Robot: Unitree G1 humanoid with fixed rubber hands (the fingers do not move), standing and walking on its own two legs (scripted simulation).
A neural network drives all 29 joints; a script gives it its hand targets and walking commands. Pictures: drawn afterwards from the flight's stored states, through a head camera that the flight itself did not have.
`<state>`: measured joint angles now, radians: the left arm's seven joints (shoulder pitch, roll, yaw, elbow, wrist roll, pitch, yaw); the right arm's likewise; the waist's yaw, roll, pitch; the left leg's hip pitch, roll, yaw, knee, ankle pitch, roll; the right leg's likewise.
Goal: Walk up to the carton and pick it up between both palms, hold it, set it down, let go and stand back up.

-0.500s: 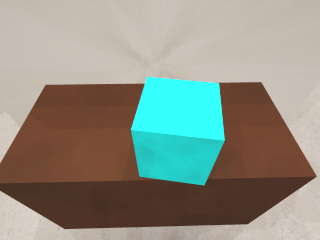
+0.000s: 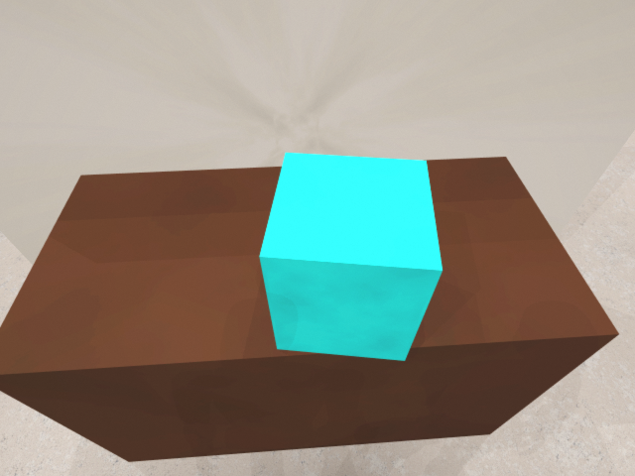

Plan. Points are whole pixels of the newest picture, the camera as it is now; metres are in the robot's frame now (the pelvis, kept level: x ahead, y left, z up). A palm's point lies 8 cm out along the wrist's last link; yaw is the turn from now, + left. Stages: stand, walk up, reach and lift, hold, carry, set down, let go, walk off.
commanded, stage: walk up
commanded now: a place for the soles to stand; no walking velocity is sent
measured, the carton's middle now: (347, 260) +0.42 -0.02 +0.00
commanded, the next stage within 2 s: reach and lift in 0.30 s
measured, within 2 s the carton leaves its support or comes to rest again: neither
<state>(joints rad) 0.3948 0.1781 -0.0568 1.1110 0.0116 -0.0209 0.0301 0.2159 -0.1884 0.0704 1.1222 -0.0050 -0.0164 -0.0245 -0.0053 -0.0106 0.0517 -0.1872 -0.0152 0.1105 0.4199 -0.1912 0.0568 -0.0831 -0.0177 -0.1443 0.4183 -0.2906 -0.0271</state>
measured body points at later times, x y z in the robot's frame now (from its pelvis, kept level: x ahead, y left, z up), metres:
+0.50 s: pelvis -0.04 -0.01 -0.05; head +0.04 +0.01 +0.40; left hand +0.14 +0.23 -0.18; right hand +0.13 -0.24 -0.17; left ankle +0.03 +0.08 -0.74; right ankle -0.03 -0.09 -0.74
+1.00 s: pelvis -0.05 -0.06 -0.03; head +0.01 -0.03 +0.41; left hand +0.13 +0.20 -0.13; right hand +0.11 -0.24 -0.12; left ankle +0.03 +0.08 -0.74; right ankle -0.04 -0.09 -0.74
